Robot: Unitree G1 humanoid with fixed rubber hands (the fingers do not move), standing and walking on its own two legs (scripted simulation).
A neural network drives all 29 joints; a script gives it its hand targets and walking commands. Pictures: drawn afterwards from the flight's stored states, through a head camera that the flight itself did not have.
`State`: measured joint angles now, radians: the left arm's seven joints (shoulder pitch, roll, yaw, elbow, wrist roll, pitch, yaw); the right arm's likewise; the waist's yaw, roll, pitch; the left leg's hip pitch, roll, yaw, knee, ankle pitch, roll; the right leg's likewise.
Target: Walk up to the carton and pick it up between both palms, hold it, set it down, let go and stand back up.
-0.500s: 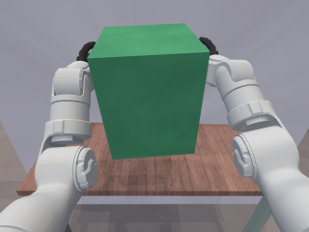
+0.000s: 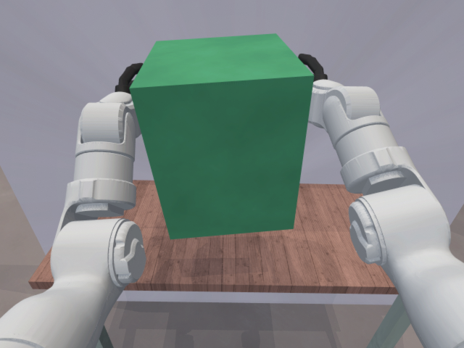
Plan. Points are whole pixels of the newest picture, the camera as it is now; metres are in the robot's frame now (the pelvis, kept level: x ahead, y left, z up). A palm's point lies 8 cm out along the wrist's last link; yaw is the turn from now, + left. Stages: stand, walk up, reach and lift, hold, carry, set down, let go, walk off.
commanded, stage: hold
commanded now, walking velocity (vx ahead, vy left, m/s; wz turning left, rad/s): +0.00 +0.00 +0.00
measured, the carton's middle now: (224, 134) +0.36 -0.01 +0.27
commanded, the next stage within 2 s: none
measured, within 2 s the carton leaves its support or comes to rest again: neither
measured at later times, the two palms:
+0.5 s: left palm (129, 109) +0.37 +0.14 +0.31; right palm (317, 98) +0.36 -0.15 +0.33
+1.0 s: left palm (128, 107) +0.38 +0.14 +0.31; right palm (316, 97) +0.36 -0.15 +0.33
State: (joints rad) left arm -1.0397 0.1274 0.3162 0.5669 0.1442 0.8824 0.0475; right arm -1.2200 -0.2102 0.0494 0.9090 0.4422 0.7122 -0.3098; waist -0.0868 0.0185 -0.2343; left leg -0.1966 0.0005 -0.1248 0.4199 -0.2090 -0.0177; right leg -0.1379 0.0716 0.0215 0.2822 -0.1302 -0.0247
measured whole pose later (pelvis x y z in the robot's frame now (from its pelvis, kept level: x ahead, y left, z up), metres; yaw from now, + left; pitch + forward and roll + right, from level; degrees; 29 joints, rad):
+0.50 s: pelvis +0.00 +0.00 +0.00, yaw +0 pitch -2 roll -2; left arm -1.01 0.10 0.32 0.51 0.17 0.91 0.05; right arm -1.20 -0.21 0.05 0.89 0.46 0.73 -0.31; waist -0.09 0.02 -0.22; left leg -0.16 0.00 -0.11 0.42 -0.22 -0.01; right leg -0.10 0.07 0.03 0.28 -0.14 -0.02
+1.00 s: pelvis +0.00 +0.00 +0.00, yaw +0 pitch -1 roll -2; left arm -1.04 0.12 0.32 0.56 0.15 0.89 0.05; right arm -1.21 -0.21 0.04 0.91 0.44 0.72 -0.31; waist -0.09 0.02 -0.23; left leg -0.18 0.00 -0.12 0.42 -0.21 -0.02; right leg -0.13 0.07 0.03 0.28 -0.13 -0.02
